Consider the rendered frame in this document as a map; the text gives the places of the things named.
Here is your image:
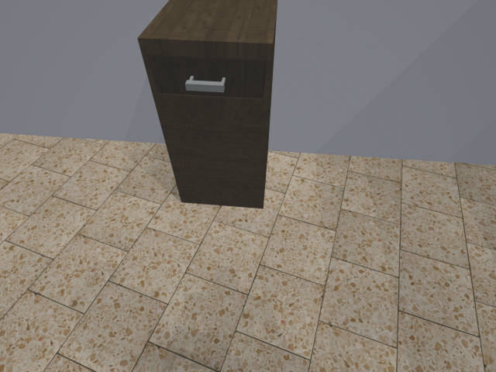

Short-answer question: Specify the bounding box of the drawer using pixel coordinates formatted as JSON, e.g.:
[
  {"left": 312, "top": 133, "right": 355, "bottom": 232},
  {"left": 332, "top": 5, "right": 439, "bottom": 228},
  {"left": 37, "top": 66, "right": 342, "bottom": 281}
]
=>
[{"left": 150, "top": 54, "right": 266, "bottom": 98}]

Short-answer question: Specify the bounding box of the cabinet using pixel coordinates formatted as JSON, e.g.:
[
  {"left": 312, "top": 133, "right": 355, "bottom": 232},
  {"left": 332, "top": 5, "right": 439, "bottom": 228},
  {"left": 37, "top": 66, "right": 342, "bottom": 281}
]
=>
[{"left": 137, "top": 0, "right": 277, "bottom": 208}]

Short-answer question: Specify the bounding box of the handle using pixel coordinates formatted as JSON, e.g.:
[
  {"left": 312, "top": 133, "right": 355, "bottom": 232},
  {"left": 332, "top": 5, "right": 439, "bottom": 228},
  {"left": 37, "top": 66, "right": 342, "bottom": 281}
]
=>
[{"left": 185, "top": 76, "right": 226, "bottom": 92}]

